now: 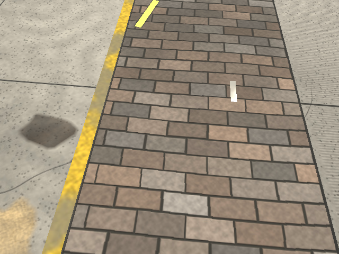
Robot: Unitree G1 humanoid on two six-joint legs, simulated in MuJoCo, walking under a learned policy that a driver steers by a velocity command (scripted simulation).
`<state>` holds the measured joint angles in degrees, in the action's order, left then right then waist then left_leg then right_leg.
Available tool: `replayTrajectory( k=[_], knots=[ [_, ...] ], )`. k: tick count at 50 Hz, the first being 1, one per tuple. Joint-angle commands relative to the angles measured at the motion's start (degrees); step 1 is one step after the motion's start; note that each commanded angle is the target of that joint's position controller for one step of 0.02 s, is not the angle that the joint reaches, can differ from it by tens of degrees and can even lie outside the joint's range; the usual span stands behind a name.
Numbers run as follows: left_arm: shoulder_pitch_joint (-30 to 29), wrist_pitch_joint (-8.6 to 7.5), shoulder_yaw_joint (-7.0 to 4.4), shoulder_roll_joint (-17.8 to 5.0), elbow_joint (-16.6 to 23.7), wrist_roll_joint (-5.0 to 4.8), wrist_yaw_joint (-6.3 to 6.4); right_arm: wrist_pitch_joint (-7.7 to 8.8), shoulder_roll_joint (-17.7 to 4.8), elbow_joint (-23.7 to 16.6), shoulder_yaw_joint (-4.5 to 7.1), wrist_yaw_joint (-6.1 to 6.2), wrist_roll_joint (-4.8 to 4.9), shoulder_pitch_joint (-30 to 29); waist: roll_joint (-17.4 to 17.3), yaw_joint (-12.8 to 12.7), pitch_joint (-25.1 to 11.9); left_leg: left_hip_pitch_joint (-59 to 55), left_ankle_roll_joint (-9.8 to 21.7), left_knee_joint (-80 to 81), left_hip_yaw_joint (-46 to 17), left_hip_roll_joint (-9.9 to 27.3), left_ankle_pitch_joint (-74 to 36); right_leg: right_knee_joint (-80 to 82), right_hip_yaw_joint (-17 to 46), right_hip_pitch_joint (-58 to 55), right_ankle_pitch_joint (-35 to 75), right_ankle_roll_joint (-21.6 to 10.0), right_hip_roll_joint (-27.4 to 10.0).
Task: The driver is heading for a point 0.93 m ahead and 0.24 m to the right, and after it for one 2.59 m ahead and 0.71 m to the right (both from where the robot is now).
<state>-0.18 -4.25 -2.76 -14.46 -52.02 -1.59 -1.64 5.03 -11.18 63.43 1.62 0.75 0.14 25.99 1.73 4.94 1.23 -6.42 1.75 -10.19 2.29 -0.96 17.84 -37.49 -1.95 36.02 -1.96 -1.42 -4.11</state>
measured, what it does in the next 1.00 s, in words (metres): walks ahead: right foot, then left foot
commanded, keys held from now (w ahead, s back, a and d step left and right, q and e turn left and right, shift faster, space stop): w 0.68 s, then w+e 0.32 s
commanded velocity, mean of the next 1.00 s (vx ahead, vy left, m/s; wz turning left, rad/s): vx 0.49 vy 0.00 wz -0.09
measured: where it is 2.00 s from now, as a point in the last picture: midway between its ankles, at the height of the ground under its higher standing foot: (189, 123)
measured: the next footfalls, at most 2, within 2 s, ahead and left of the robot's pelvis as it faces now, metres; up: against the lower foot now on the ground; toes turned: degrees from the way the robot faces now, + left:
right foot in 0.12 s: +0.27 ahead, -0.13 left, +0.00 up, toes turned -3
left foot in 0.68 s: +0.58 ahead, +0.11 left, +0.00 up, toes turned +3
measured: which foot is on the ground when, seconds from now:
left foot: down 0.00-0.14, up 0.16-0.66, down 0.68-1.00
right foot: up 0.00-0.10, down 0.12-0.68, up 0.70-1.00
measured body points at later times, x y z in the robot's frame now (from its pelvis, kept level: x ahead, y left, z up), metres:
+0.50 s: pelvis +0.28 -0.04 +0.01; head +0.29 -0.04 +0.46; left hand +0.26 +0.22 -0.14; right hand +0.45 -0.30 -0.10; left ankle +0.47 +0.14 -0.68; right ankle +0.23 -0.13 -0.74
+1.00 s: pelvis +0.57 +0.03 +0.01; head +0.58 +0.03 +0.46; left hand +0.71 +0.29 -0.12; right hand +0.56 -0.24 -0.13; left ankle +0.54 +0.11 -0.74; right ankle +0.69 -0.17 -0.66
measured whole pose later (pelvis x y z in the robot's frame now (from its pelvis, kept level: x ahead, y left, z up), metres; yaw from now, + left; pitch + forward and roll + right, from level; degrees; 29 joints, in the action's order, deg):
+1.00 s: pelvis +0.57 +0.03 +0.01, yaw -7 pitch +0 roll +2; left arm 9.8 -2.7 -5.0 -15.3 -53.9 -1.6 0.1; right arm 6.3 -12.9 57.4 3.6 0.3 -1.3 17.6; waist 2.4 2.2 0.4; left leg 2.8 3.5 -13.8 10.7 -2.5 11.7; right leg -53.2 5.6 40.5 -1.9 -2.3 -6.3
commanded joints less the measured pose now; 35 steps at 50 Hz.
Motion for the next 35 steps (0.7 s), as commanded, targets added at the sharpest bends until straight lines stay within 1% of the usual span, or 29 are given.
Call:
replayTrajectory(
  k=[1,2,3,4,5,6,7,8,9,10,11,12,13,14,15,16,18,19,21,23,25,27,29,31,32,33,34,35],
  knots=[
    [-9.32,-0.79,0.13,-2.36,5.9,-0.29,-0.74,0.39,-10.33,-1.25,2.1,0.54,0.78,1.89,-7.33,-1.14,7.98,6.04,7.85,4.6,-5.64,14.63,-22.89,5.68,-0.72,-1.03,3.19,-1.51,1.37],
    [-9.27,-0.95,-0.08,-3.08,6.21,-0.28,-0.99,0.2,-10.52,-1.3,2.32,0.55,0.86,1.58,-7.16,-1.91,7.44,3.76,7.41,3.1,-5.27,15.45,-26.0,6.7,-0.48,-1.56,2.3,-2.4,1.52],
    [-7.88,-1.12,-0.54,-4.14,6.13,-0.21,-1.16,-0.04,-11.02,-1.58,2.58,0.57,0.77,0.8,-7.36,-3.31,5.87,1.83,6.8,0.44,-4.7,15.94,-32.89,7.26,-0.7,-4.01,1.0,-3.33,2.24],
    [-5.05,-1.19,-1.23,-5.5,5.61,-0.11,-1.13,-0.35,-11.81,-1.92,2.91,0.59,0.65,0.02,-8.33,-5.23,3.06,0.46,6.21,-3.62,-4.13,16.17,-43.1,6.79,-1.65,-8.67,-0.61,-4.26,3.72],
    [1.21,-1.11,-2.3,-7.19,3.94,-0.09,-0.91,-0.85,-12.1,-2.24,3.09,0.59,0.45,-0.9,-9.08,-8.76,-1.22,0.65,5.34,-11.27,-2.83,15.26,-52.74,6.41,-2.9,-16.87,-1.77,-5.52,5.57],
    [10.94,-0.8,-3.66,-9.3,0.87,-0.24,-0.5,-1.27,-11.4,-2.81,2.81,0.54,0.14,-1.58,-8.68,-13.23,-6.8,5.34,3.77,-22.8,-1.31,12.77,-54.51,6.51,-3.03,-29.98,-1.42,-7.08,6.09],
    [21.05,-0.45,-4.73,-13.12,-1.29,0.45,0.16,-1.3,-9.37,-4.22,1.95,0.38,-0.82,-0.97,-1.95,-15.82,-14.33,19.77,2.25,-41.42,0.06,9.32,-35.56,5.35,10.25,-48.0,-4.92,-10.48,-5.02],
    [23.91,-0.4,-4.63,-15.23,-2.44,1.3,-0.28,0.02,-0.2,-4.35,-0.37,-0.37,0.06,6.65,14.21,-10.44,-23.58,38.62,-0.84,-61.62,-3.53,-2.43,11.21,16.18,41.13,-61.91,-21.55,-19.96,-18.57],
    [21.32,-0.72,-3.26,-10.32,-2.32,0.77,-0.45,1.69,-5.95,-4.51,0.94,-0.81,1.64,1.3,9.12,-12.26,-19.2,44.44,0.64,-69.02,-10.66,-0.29,13.94,22.29,45.11,-57.68,-26.96,-17.61,-16.76],
    [15.56,-1.21,-2.55,-8.18,-1.38,0.58,-0.35,2.6,-8.98,-6.78,1.89,-0.9,3.0,-4.46,7.04,-10.81,-9.83,48.56,1.69,-70.07,-8.67,2.67,9.4,23.29,35.94,-49.19,-23.22,-15.14,-15.36],
    [10.63,-1.77,-1.98,-6.71,-0.27,0.88,-0.52,2.97,-9.47,-7.41,2.02,-0.39,2.77,-7.28,0.87,-8.74,-5.86,45.78,2.12,-67.28,-7.71,5.9,3.59,24.72,28.62,-39.71,-15.81,-13.73,-13.48],
    [7.89,-2.23,-1.59,-5.26,-0.04,1.64,-0.83,2.69,-9.21,-7.48,2.63,0.16,1.82,-8.25,-0.76,-6.7,-3.44,42.6,2.1,-63.97,-7.07,7.89,0.23,25.8,23.07,-32.18,-9.51,-12.72,-11.5],
    [6.84,-2.49,-1.07,-3.74,-0.27,2.21,-0.98,1.87,-8.17,-7.24,2.83,0.32,1.38,-6.53,0.29,-4.51,-3.25,38.77,2.27,-61.94,-7.62,9.48,-1.55,27.28,19.09,-27.89,-7.14,-12.13,-9.68],
    [7.14,-2.54,-0.89,-3.3,-0.83,2.17,-1.09,1.09,-6.69,-7.15,2.8,0.44,1.34,-5.42,1.36,-3.61,-2.99,36.98,2.17,-59.96,-7.48,9.93,-1.82,28.65,17.15,-25.42,-6.75,-12.33,-8.99],
    [8.13,-2.56,-0.89,-3.68,-1.45,1.92,-0.9,0.45,-5.77,-7.38,2.77,0.57,1.27,-5.4,1.56,-3.16,-2.02,36.84,1.83,-57.75,-7.07,10.43,-1.62,29.98,15.45,-23.52,-6.58,-12.72,-8.61],
    [9.2,-2.57,-0.98,-4.49,-2.02,1.79,-0.51,-0.02,-5.82,-8.11,2.88,0.68,1.14,-6.95,1.6,-3.07,-0.58,38.08,1.25,-55.33,-6.62,10.84,-2.54,31.26,14.05,-22.11,-6.54,-13.0,-8.45],
    [11.68,-2.52,-1.38,-6.67,-2.71,1.89,0.56,-0.36,-6.81,-10.32,3.18,0.86,0.51,-12.25,0.65,-3.87,1.55,43.08,-0.33,-49.18,-6.2,11.4,-7.77,32.99,12.89,-22.49,-6.17,-13.42,-8.65],
    [13.08,-2.39,-1.5,-7.19,-3.02,1.87,1.02,-0.33,-7.05,-11.21,3.27,0.77,0.21,-14.68,0.33,-4.52,2.03,45.28,-0.93,-45.66,-6.07,11.39,-11.16,33.28,12.3,-23.71,-5.21,-13.23,-8.6],
    [15.09,-2.04,-1.53,-7.45,-3.33,1.7,1.63,-0.06,-6.68,-12.4,3.16,0.33,0.08,-18.34,0.36,-5.47,2.23,46.19,-1.47,-38.14,-5.35,10.62,-17.89,33.1,9.65,-25.44,-2.57,-11.97,-7.43],
    [17.27,-1.83,-1.55,-7.74,-3.75,1.29,1.92,0.28,-5.88,-13.51,2.74,-0.18,0.28,-22.58,0.55,-6.86,2.55,44.36,-1.59,-30.78,-3.71,8.95,-22.96,32.87,6.9,-26.29,-0.83,-10.71,-6.13],
    [19.92,-1.62,-1.61,-8.03,-4.58,0.93,2.03,0.42,-5.44,-14.55,2.28,-0.73,0.66,-26.57,0.51,-8.33,3.1,43.09,-1.69,-26.06,-2.43,7.64,-24.8,32.46,5.73,-28.24,-0.86,-10.25,-6.21],
    [22.35,-1.11,-1.73,-8.19,-5.58,0.7,2.05,0.56,-5.52,-15.76,1.93,-1.42,0.98,-29.74,0.57,-9.38,3.89,43.88,-1.47,-22.95,-2.28,6.95,-23.7,30.94,5.55,-32.26,-0.25,-10.23,-7.52],
    [23.85,-0.43,-2.01,-8.51,-6.36,0.59,2.15,0.86,-6.08,-17.11,1.81,-2.18,1.19,-31.9,0.81,-9.53,4.31,44.85,-0.49,-20.53,-2.65,6.52,-20.46,28.54,5.97,-36.91,1.4,-9.83,-9.57],
    [23.53,0.17,-2.45,-9.31,-6.48,0.51,2.31,1.18,-7.51,-17.62,2.11,-2.74,1.35,-30.88,1.95,-7.95,3.38,42.29,1.0,-18.81,-2.38,5.62,-16.0,25.49,6.47,-40.08,6.46,-8.87,-11.26],
    [22.48,0.44,-2.64,-9.85,-6.17,0.53,2.34,1.33,-8.77,-17.17,2.62,-2.83,1.37,-28.23,2.92,-6.11,1.66,37.8,1.91,-18.26,-1.32,4.28,-13.91,22.32,6.02,-40.68,14.03,-8.17,-11.19],
    [21.06,0.75,-2.58,-9.77,-5.76,0.54,2.33,1.42,-10.53,-15.5,3.64,-2.74,1.24,-22.12,3.16,-2.51,-2.11,29.14,3.24,-17.18,0.43,2.29,-13.5,15.01,4.2,-40.05,23.8,-7.04,-9.44],
    [20.83,0.93,-1.9,-8.03,-5.15,0.91,2.34,1.41,-13.66,-12.3,5.17,-2.32,1.01,-11.64,2.07,1.7,-8.84,14.2,5.3,-18.32,-0.37,2.78,-14.4,2.67,1.8,-34.52,25.08,-5.3,-6.23],
    [25.04,0.4,-0.34,-3.3,-3.76,1.62,2.0,1.37,-19.13,-10.65,6.53,-1.88,-0.39,-2.42,-7.29,1.93,-18.38,-9.09,11.99,-18.96,-20.15,17.38,-11.28,-19.27,-0.96,-14.37,6.58,-1.88,0.04]
  ],
)
Over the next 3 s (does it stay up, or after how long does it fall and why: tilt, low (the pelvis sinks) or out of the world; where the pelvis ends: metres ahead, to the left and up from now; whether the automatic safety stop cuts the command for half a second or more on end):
stays up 1.57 -0.44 0.01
